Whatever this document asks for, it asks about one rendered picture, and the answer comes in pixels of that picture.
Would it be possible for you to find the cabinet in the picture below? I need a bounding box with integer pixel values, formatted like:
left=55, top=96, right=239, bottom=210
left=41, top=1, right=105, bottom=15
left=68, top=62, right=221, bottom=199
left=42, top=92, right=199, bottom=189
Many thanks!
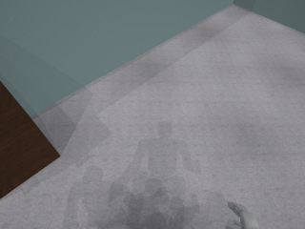
left=0, top=81, right=61, bottom=199

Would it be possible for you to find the robot right hand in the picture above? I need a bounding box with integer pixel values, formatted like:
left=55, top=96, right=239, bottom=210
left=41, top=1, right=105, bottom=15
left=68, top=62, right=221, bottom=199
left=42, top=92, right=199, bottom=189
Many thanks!
left=225, top=201, right=261, bottom=229

